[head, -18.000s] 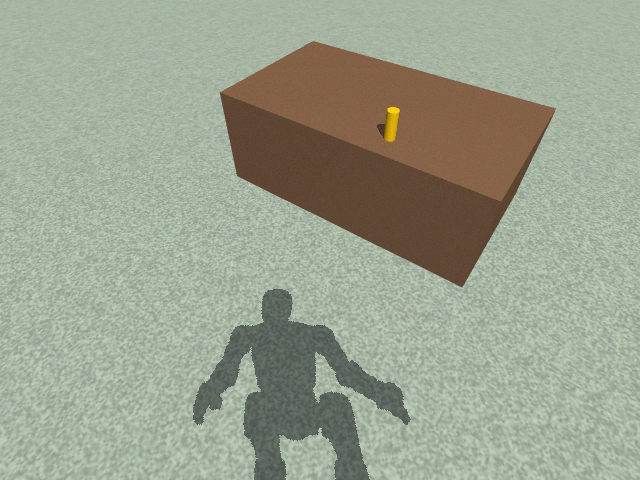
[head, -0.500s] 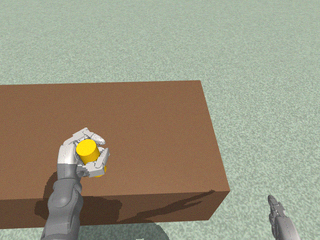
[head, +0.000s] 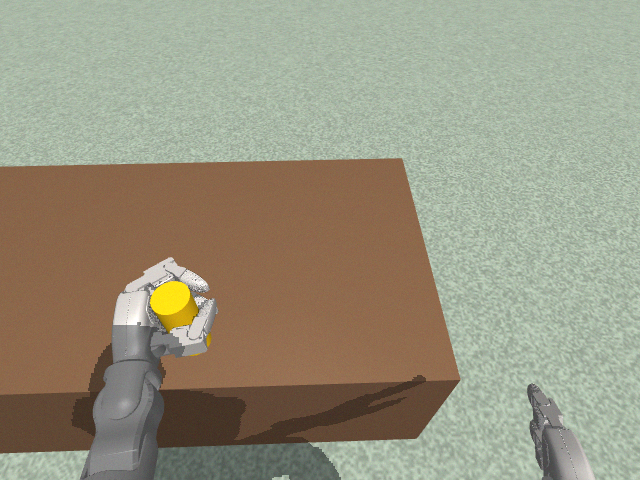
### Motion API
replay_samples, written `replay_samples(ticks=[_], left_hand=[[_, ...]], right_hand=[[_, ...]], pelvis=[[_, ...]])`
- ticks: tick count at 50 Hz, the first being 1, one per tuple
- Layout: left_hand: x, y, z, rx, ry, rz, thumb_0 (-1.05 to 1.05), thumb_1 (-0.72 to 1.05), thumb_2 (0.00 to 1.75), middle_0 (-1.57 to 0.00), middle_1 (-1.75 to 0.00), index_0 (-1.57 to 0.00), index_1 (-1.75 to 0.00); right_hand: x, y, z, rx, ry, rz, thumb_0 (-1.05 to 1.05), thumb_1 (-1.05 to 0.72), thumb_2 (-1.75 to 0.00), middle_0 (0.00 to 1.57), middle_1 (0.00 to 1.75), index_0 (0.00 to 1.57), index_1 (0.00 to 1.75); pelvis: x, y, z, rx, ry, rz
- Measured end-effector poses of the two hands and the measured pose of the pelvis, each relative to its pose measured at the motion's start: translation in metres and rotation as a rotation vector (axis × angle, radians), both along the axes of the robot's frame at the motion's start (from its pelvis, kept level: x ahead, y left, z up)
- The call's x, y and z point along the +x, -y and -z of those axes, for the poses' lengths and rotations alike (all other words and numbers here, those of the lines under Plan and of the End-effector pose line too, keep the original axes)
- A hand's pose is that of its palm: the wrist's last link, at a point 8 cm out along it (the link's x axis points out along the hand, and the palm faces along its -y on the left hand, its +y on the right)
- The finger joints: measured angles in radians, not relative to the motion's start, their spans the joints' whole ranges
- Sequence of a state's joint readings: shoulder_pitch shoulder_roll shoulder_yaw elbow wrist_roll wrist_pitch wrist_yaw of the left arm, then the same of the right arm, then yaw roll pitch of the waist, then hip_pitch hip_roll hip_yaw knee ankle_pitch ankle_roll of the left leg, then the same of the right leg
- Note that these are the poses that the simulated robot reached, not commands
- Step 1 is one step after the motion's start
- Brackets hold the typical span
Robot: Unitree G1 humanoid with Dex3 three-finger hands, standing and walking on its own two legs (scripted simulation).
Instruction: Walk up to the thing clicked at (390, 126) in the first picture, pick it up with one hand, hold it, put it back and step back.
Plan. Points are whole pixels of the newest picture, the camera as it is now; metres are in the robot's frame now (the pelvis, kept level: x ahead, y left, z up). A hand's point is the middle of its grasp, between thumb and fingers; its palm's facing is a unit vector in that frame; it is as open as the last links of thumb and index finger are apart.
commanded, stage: crouch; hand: left
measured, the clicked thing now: (183, 320) +0.32 +0.18 +0.04
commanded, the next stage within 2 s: lower in 1.00 s
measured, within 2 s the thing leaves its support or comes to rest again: rests again in 1.92 s
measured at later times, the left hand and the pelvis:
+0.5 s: hand (211, 310) +0.39 +0.18 -0.05, palm faces +0.10 -0.99 +0.00, open 5.6 cm; pelvis -0.01 +0.00 -0.05, yaw +0 degrees
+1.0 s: hand (217, 306) +0.42 +0.18 -0.10, palm faces +0.12 -0.99 -0.01, open 5.6 cm; pelvis -0.02 +0.00 -0.09, yaw -1 degrees
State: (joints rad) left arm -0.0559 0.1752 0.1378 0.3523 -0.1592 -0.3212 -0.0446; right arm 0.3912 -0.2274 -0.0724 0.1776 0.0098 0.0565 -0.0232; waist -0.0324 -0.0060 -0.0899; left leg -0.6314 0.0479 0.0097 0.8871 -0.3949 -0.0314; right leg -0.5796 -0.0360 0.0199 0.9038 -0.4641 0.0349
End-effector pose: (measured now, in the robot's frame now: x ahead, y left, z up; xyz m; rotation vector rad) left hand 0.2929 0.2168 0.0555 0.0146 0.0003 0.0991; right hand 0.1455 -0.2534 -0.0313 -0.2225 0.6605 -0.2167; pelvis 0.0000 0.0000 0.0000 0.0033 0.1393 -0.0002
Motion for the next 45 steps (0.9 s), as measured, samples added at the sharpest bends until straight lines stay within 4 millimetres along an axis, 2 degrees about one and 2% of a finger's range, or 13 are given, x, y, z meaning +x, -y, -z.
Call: replay_samples(ticks=[7,19,30,45], left_hand=[[0.012,-0.007,0.031,-0.018,-0.045,-0.023,0.0,0.09,1.18,-0.97,-1.18,-1.0,-1.17],[0.05,-0.009,0.091,-0.028,-0.06,-0.002,0.0,0.09,1.18,-0.97,-1.18,-1.0,-1.17],[0.078,-0.013,0.12,-0.016,-0.04,-0.01,0.0,0.09,1.18,-0.97,-1.18,-1.0,-1.16],[0.097,-0.016,0.151,-0.002,-0.037,-0.014,0.0,0.09,1.18,-0.97,-1.17,-1.0,-1.16]], right_hand=[[-0.005,-0.003,0.005,-0.001,-0.017,-0.026,-0.01,0.57,-0.05,0.05,0.05,0.06,0.05],[-0.007,0.007,-0.001,-0.124,-0.008,-0.075,-0.01,0.56,-0.05,0.05,0.05,0.06,0.05],[-0.003,-0.001,0.002,-0.16,0.007,-0.096,-0.01,0.55,-0.06,0.05,0.05,0.06,0.05],[-0.009,-0.002,0.014,-0.193,0.013,-0.107,-0.01,0.54,-0.06,0.06,0.05,0.06,0.05]], pelvis=[[-0.006,0.003,0.007,0.001,-0.033,0.0],[-0.011,0.002,0.033,-0.015,-0.142,-0.003],[-0.008,-0.003,0.055,-0.034,-0.216,-0.003],[-0.016,-0.003,0.08,-0.047,-0.277,-0.004]])
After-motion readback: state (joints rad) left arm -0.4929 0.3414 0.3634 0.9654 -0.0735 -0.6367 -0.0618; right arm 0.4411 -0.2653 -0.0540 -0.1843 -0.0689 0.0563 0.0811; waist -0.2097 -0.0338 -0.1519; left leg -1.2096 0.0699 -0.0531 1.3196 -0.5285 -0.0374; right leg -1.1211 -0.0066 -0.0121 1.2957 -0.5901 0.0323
